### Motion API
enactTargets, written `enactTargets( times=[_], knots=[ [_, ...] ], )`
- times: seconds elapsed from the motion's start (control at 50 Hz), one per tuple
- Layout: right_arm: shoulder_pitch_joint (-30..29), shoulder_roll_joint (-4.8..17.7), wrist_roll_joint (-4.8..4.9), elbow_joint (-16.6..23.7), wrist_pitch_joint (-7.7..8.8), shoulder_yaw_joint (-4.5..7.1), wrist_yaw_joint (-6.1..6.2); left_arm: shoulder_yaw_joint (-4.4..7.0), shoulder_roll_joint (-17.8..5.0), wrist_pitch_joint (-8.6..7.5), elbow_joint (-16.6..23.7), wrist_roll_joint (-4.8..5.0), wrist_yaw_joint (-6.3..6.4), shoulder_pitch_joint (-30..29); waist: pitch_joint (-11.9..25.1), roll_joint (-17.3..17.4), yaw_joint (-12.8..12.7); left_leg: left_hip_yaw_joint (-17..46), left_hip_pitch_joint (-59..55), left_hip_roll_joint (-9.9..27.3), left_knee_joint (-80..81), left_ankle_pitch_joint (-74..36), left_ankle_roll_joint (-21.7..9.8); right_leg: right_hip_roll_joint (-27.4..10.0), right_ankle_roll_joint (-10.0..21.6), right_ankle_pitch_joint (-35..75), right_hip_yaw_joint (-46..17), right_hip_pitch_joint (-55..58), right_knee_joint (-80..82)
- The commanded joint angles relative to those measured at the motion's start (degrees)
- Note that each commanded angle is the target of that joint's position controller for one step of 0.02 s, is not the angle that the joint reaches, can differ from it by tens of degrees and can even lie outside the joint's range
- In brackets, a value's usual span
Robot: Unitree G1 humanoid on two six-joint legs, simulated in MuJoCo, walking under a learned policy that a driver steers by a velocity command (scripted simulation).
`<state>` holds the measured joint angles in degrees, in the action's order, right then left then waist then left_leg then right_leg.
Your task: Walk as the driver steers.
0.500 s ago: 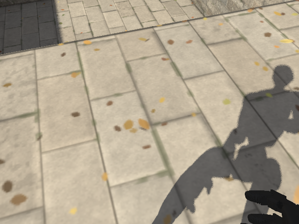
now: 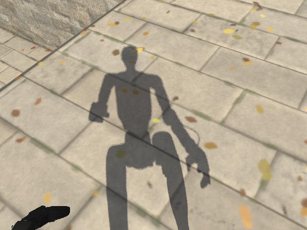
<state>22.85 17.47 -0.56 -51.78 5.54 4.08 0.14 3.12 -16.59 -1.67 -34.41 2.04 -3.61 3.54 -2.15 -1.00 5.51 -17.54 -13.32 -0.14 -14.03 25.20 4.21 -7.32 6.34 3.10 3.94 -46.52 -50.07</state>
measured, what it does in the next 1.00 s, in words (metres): walks ahead, turning right: right foot, then left foot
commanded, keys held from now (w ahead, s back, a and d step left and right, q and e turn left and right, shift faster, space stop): w+e+shift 0.02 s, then e+shift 0.44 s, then w+shift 0.54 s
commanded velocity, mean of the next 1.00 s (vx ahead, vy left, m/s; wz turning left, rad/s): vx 0.58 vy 0.00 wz -0.66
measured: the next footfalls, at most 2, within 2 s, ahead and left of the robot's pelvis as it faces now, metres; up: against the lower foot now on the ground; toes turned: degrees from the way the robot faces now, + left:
right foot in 0.08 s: +0.29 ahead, -0.07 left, +0.00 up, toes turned -10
left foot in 0.52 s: +0.55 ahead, -0.02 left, +0.00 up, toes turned -45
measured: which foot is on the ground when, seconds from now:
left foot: down 0.00-0.08, up 0.10-0.50, down 0.52-1.00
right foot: up 0.00-0.06, down 0.08-0.50, up 0.52-1.00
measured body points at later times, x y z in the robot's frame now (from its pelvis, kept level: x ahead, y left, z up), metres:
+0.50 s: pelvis +0.33 -0.02 +0.01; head +0.35 -0.05 +0.46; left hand +0.59 +0.19 -0.06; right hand +0.42 -0.36 -0.05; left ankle +0.53 +0.01 -0.71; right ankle +0.25 -0.07 -0.71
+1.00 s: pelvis +0.50 -0.17 +0.03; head +0.50 -0.18 +0.48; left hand +0.82 -0.17 -0.03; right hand +0.30 -0.38 -0.09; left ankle +0.52 +0.01 -0.71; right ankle +0.47 -0.32 -0.70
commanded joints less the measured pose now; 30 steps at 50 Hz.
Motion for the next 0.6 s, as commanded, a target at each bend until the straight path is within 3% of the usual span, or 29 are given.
enactTargets(
  times=[0.02, 0.04, 0.06, 0.08, 0.1, 0.12, 0.14, 0.16, 0.18, 0.22, 0.24, 0.28, 0.32, 0.38, 0.46, 0.5, 0.52, 0.54, 0.56, 0.58, 0.6],
  knots=[
    [-6.5, 14.3, 0.35, 6.2, -0.42, 2.67, 0.93, 2.02, -5.8, -0.61, 3.6, 0.81, -0.97, 1.7, -2.2, 5.4, -8.4, 1.1, 8.2, 14.9, -5.8, -78.0, -7.3, 7.1, 2.4, -4.1, 7.7, 15.3, 2.6],
    [-8.0, 15.6, 0.83, 7.1, -1.34, 3.1, 1.04, 3.39, -8.5, -0.13, 2.0, 0.85, -0.87, 10.0, 1.5, 7.6, -13.1, 1.4, 8.9, 15.4, -17.3, -88.2, -7.7, 9.6, 3.6, -8.2, 8.4, 24.1, 2.7],
    [-10.2, 15.4, 1.56, 8.6, -1.51, 3.2, 0.95, 5.7, -13.1, 0.35, -1.6, 0.14, -0.37, 22.9, 7.5, 7.0, -18.9, 3.2, 15.7, 14.8, -33.3, -88.5, -7.5, 11.6, 5.7, -7.0, 6.8, 41.3, 6.4],
    [-9.8, 10.7, 2.13, 8.6, -0.57, 2.06, 0.5, 6.84, -15.0, 0.8, -4.3, 0.14, 1.2, 28.7, 7.5, -1.3, -20.0, 4.3, 28.9, 7.5, -55.2, -47.1, -4.0, 9.3, 7.8, 1.2, -1.5, 55.9, 14.8],
    [-4.5, -0.2, -0.44, 12.3, 1.9, -1.04, -0.37, 6.03, -18.9, 0.58, -1.9, -1.51, 1.5, 21.6, 8.3, -23.6, -8.0, 11.6, 50.7, -4.6, -80.2, 10.7, -1.5, -0.3, 15.1, 24.8, -26.1, 66.2, 14.3],
    [-2.5, 4.9, 1.12, 15.0, 4.34, -1.21, -0.88, 5.63, -17.4, -0.77, 1.7, -3.48, 0.79, 20.9, 26.4, -16.1, -8.7, 26.0, 55.7, -4.5, -84.4, 10.2, -3.3, -10.0, 23.2, 3.5, -49.4, 72.4, 26.0],
    [-11.0, 8.7, 2.33, 16.4, 5.03, -0.35, -0.5, 5.29, -14.7, -1.81, 2.7, -2.74, 0.33, 19.4, 21.3, -4.8, -10.6, 27.3, 55.7, -2.2, -79.1, 5.0, -4.8, -8.9, 19.6, -1.2, -49.6, 65.4, 31.5],
    [-14.1, 7.4, 2.33, 17.5, 4.71, -0.44, 0.18, 4.93, -13.3, -2.66, 2.2, -1.69, 0.19, 16.0, 11.4, 3.6, -7.1, 26.0, 56.9, -0.5, -72.7, 2.2, -4.7, -7.0, 17.1, -0.1, -44.6, 55.0, 32.2],
    [-13.2, 7.1, 1.29, 16.3, 3.56, -0.33, 0.78, 4.22, -11.4, -3.14, 2.8, -1.07, 0.31, 12.1, 8.0, 8.5, -4.2, 26.2, 53.3, 2.1, -68.6, 0.2, -3.7, -4.9, 15.0, 4.3, -39.2, 46.0, 31.5],
    [-11.2, 8.5, 0.44, 15.8, 0.94, 0.66, 0.77, 4.13, -10.7, -2.81, 4.1, -1.9, 1.34, 7.7, 5.2, 6.6, -1.4, 26.0, 46.0, 4.3, -61.2, -1.2, -1.6, -1.6, 13.3, 13.9, -31.1, 33.3, 32.5],
    [-12.3, 7.8, 0.05, 16.2, 0.09, 0.69, 0.87, 4.01, -10.1, -2.45, 3.8, -1.59, 2.02, 7.3, 4.3, 5.9, -1.3, 25.2, 44.4, 4.7, -56.2, -1.9, -0.8, 0.2, 12.4, 17.8, -27.4, 29.6, 32.2],
    [-16.4, 4.3, -1.12, 17.7, -0.57, -0.21, 1.18, 4.26, -10.6, -1.4, 2.9, -1.4, 3.85, 8.2, 4.7, 4.4, -2.3, 22.5, 42.7, 2.1, -46.6, -7.7, 0.6, 5.1, 10.6, 26.2, -21.7, 25.7, 29.7],
    [-18.9, 2.7, -0.94, 18.3, -0.97, -0.78, 1.05, 4.44, -10.7, 0.66, 2.3, -0.86, 5.38, 9.0, 8.0, 1.4, -3.6, 21.2, 40.9, -1.5, -36.7, -15.7, 1.4, 8.4, 7.7, 25.5, -19.7, 26.4, 26.5],
    [-23.7, 2.9, 0.19, 19.5, -1.38, -0.72, 0.5, 4.3, -9.7, 2.88, 2.2, -0.3, 6.4, 9.7, 10.1, -3.1, -6.2, 21.9, 38.2, -5.0, -24.5, -24.5, 1.2, 9.7, 3.2, 12.9, -22.8, 28.0, 23.9],
    [-24.6, 6.0, 0.61, 19.8, -0.66, 0.86, 0.06, 3.81, -7.5, 3.44, 2.9, -0.9, 6.6, 9.1, 7.9, -7.6, -6.6, 25.7, 36.7, -4.9, -13.9, -24.3, 0.1, 8.4, 1.6, 0.5, -32.0, 33.2, 18.3],
    [-18.1, 6.3, 0.35, 17.6, 0.03, 1.33, -0.27, 2.74, -5.0, 2.85, 3.2, -0.99, 5.97, 8.3, 11.3, -7.1, -4.6, 25.1, 27.5, -0.1, -11.1, -28.5, -3.0, 7.7, 1.2, -13.3, -31.0, 33.1, 11.3],
    [-15.2, 7.3, 0.01, 17.7, -0.19, 1.71, -0.08, 1.34, -0.7, 2.66, 2.3, -1.58, 5.36, 13.5, 15.3, 1.1, -5.7, 34.5, 17.1, 8.7, -9.9, -16.6, -6.9, 12.0, 0.4, -33.4, -25.0, 27.7, -0.5],
    [-9.5, 11.0, -1.26, 16.9, -0.48, 2.4, -0.07, 0.56, -0.1, 2.1, 3.6, -0.67, 4.55, 20.0, 15.6, 15.4, -8.1, 60.6, 5.5, 20.1, -1.3, 10.7, -17.4, 16.5, -1.9, -43.6, -17.9, 10.7, -11.3],
    [-9.1, 10.7, -0.13, 17.1, -0.19, 2.99, -0.17, 0.89, -4.5, 1.39, 2.5, 0.41, 4.25, 19.7, 12.2, 17.3, -6.1, 74.2, 6.4, 23.5, 3.1, 31.7, -20.3, 11.1, -3.7, -36.9, -14.6, 1.4, -20.4],
    [-9.5, 7.5, 0.67, 17.7, -0.1, 2.25, 0.08, 1.8, -8.7, 1.18, 1.8, -0.43, 4.22, 14.5, 8.0, 10.6, -3.8, 68.4, 11.2, 20.6, 2.8, 27.4, -17.6, 9.8, -4.6, -31.6, -13.8, 1.2, -23.2],
    [-8.8, 7.3, 0.66, 17.3, -0.33, 1.97, 0.07, 2.13, -9.5, 0.98, 1.5, -1.92, 4.25, 11.5, 6.8, 4.9, -3.5, 60.2, 15.3, 17.3, 1.5, 21.2, -14.5, 9.0, -4.9, -28.2, -12.2, 3.4, -23.7]
  ],
)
